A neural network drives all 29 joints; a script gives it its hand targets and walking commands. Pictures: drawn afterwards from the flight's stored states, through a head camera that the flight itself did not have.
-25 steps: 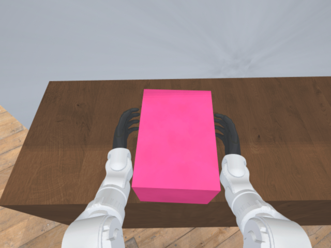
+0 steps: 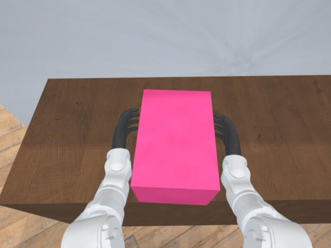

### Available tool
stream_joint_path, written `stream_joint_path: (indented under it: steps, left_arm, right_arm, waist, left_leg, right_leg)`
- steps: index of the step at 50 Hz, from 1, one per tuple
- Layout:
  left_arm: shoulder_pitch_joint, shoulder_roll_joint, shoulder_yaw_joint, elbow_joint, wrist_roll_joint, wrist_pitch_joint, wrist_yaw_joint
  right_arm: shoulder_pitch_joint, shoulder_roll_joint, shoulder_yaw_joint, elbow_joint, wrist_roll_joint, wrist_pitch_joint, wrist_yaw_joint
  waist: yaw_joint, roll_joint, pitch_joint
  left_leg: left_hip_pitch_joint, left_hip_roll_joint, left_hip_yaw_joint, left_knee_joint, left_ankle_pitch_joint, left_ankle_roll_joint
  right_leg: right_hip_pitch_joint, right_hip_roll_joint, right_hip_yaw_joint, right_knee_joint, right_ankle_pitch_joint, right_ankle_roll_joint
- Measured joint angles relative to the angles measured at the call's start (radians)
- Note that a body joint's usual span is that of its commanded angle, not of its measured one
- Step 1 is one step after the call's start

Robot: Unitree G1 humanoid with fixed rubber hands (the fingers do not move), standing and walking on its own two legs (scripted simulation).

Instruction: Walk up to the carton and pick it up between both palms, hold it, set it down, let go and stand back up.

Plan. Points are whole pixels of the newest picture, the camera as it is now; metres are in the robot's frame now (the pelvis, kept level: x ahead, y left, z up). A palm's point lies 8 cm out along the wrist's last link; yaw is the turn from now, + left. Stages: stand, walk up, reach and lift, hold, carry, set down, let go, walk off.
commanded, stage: set down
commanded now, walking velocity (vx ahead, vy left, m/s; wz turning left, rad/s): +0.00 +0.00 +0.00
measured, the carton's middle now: (174, 146) +0.38 +0.00 -0.04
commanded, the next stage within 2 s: none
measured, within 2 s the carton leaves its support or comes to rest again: neither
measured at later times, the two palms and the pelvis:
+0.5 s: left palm (116, 143) +0.38 +0.15 +0.00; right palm (231, 148) +0.36 -0.14 -0.01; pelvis -0.01 +0.01 +0.00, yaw +0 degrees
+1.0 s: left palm (112, 174) +0.30 +0.15 +0.00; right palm (243, 171) +0.30 -0.15 +0.01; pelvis -0.06 +0.01 -0.01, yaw -1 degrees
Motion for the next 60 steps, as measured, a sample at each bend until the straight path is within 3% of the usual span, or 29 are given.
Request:
stream_joint_path:
  steps: [16,21,27,40,60]
  left_arm:
    - [-0.003,0.0,0.0,0.0,0.005,-0.014,-0.001]
    - [-0.004,0.0,0.001,0.001,-0.051,0.02,0.013]
    - [-0.003,0.0,-0.039,0.001,-0.131,0.055,0.028]
    - [0.022,0.0,-0.112,-0.021,-0.155,0.099,0.028]
    - [0.11,0.0,-0.202,-0.061,-0.274,0.115,0.048]
  right_arm:
    - [-0.007,-0.003,-0.011,0.013,0.0,-0.02,0.001]
    - [-0.03,-0.022,-0.006,0.059,0.006,-0.02,0.004]
    - [-0.036,-0.053,0.081,0.084,0.091,-0.007,0.005]
    - [-0.03,-0.079,0.181,0.081,0.213,-0.006,0.015]
    - [0.061,-0.096,0.204,-0.034,0.249,0.145,0.034]
  waist:
    - [0.0,0.0,-0.014]
    - [0.0,0.005,-0.035]
    - [0.0,0.008,-0.051]
    - [0.0,0.009,-0.051]
    - [0.0,0.002,-0.051]
  left_leg:
    - [-0.034,0.0,0.0,0.016,0.0,0.0]
    - [-0.062,0.004,0.0,0.044,-0.007,0.0]
    - [-0.087,0.006,0.0,0.084,-0.015,0.0]
    - [-0.088,0.008,0.0,0.101,0.003,0.006]
    - [-0.08,0.009,0.0,0.107,0.058,0.013]
  right_leg:
    - [-0.026,0.0,0.0,0.0,0.007,0.0]
    - [-0.043,0.005,0.0,0.005,0.009,0.0]
    - [-0.058,0.006,0.0,0.022,0.009,0.0]
    - [-0.058,0.007,0.0,0.037,0.037,0.0]
    - [-0.063,0.008,0.0,0.068,0.08,0.0]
